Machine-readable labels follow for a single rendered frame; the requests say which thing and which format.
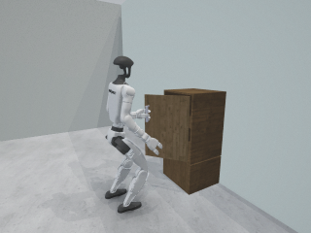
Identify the right robot shin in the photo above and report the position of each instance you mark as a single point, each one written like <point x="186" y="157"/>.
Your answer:
<point x="135" y="186"/>

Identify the left robot forearm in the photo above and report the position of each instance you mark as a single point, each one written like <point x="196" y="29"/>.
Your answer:
<point x="134" y="115"/>

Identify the robot right hand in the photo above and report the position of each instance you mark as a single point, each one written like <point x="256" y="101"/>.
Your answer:
<point x="152" y="145"/>

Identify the cupboard door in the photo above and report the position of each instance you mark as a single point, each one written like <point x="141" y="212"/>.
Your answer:
<point x="169" y="123"/>

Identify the right robot thigh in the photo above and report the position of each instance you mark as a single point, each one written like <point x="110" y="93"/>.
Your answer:
<point x="125" y="146"/>

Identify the right robot forearm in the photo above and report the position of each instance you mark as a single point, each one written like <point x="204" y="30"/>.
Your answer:
<point x="132" y="126"/>

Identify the robot right upper arm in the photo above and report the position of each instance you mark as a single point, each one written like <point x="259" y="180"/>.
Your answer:
<point x="128" y="94"/>

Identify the robot left upper arm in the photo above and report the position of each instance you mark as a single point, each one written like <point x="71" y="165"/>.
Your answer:
<point x="107" y="107"/>

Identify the robot left hand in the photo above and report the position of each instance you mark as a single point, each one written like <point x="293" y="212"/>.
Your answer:
<point x="141" y="115"/>

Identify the handle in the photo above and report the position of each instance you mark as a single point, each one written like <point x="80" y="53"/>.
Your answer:
<point x="146" y="112"/>

